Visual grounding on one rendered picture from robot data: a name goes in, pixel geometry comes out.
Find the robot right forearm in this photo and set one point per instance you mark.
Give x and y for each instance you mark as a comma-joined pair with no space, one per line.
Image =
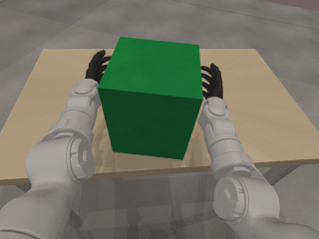
222,142

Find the right robot hand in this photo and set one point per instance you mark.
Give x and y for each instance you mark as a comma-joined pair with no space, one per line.
215,87

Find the table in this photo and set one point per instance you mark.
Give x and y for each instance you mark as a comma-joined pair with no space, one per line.
271,127

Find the carton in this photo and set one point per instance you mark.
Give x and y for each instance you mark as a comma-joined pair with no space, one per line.
151,94

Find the left robot hand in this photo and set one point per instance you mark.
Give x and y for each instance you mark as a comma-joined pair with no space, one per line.
96,67

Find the left robot upper arm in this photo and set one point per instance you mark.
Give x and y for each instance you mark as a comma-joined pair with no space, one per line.
57,169

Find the right robot upper arm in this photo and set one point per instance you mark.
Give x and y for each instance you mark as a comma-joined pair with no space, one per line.
250,207

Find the robot left forearm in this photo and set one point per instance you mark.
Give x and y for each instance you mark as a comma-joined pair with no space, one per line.
79,114

